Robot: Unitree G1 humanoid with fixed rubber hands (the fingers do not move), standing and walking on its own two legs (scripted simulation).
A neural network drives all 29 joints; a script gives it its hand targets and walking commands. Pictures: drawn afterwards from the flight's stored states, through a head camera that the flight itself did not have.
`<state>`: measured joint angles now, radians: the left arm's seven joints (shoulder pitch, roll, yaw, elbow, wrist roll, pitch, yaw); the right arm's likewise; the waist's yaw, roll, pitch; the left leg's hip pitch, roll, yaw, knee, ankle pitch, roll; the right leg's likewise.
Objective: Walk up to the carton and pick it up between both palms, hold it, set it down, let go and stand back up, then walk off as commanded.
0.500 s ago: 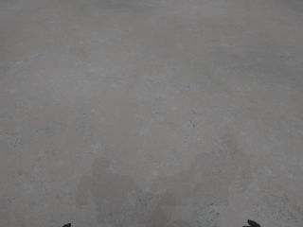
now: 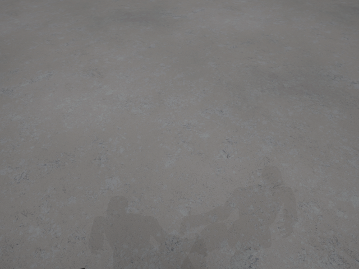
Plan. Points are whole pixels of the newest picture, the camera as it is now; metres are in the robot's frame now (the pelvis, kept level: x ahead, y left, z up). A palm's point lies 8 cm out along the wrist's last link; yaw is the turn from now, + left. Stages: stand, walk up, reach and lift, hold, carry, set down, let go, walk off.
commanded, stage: stand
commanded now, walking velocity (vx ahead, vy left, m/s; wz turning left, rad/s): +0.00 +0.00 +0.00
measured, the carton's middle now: out of the picture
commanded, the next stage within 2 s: walk up in 0.18 s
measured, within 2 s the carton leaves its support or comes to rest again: neither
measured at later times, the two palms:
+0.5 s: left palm out of the picture +0.05 +0.30 -0.12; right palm out of the picture +0.08 -0.28 -0.12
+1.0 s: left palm out of the picture +0.07 +0.35 -0.15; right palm out of the picture -0.14 -0.19 -0.16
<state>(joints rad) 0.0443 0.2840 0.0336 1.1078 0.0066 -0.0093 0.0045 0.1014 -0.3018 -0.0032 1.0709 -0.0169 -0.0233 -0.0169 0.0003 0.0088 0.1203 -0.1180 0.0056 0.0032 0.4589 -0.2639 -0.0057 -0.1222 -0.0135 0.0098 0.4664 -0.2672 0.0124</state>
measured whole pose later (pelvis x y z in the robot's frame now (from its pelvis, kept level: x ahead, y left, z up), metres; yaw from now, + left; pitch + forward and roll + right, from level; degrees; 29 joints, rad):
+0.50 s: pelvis -0.03 +0.02 +0.00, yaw -5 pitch -3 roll -1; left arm 0.14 0.29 0.06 1.01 0.01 -0.02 0.03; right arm 0.00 -0.35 -0.03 0.96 0.00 0.07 0.02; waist 0.03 0.05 0.18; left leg -0.36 -0.04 -0.10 0.93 -0.50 0.01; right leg -0.24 0.02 0.08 0.47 -0.20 0.01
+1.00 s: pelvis -0.16 +0.12 -0.05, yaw -28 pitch -2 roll +1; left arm 0.13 0.37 0.06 0.81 0.03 0.06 -0.03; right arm 0.03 -0.31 -0.05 0.75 0.00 0.06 0.01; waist 0.02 0.00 0.27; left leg -0.49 0.10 0.16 0.83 -0.29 0.02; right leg -0.29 -0.02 0.05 0.91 -0.56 0.00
